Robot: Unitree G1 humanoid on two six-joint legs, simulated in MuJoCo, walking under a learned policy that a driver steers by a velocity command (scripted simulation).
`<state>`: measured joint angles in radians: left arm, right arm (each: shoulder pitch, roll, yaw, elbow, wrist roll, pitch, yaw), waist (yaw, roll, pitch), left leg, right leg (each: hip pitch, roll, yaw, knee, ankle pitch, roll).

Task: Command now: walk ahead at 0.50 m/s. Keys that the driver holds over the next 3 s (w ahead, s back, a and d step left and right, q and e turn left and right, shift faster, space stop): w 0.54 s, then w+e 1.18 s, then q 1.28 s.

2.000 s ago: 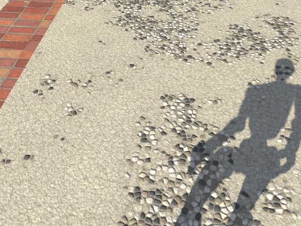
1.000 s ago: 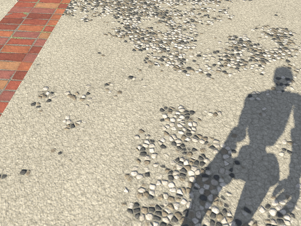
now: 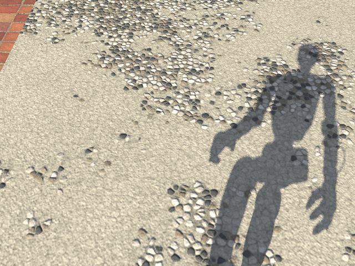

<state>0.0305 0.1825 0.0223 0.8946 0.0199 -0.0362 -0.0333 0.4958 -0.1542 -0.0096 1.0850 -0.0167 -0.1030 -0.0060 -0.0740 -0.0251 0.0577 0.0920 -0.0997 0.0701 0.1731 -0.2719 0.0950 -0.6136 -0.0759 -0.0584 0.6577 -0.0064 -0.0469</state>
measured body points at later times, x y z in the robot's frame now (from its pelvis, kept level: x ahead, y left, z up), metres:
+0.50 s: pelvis +0.27 -0.04 +0.01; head +0.30 -0.04 +0.45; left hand +0.19 +0.19 -0.14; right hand +0.43 -0.26 -0.13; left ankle +0.43 +0.11 -0.69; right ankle +0.20 -0.10 -0.74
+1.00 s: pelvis +0.53 +0.01 +0.01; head +0.55 +0.01 +0.45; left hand +0.69 +0.23 -0.13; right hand +0.46 -0.23 -0.13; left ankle +0.50 +0.08 -0.74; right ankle +0.62 -0.15 -0.67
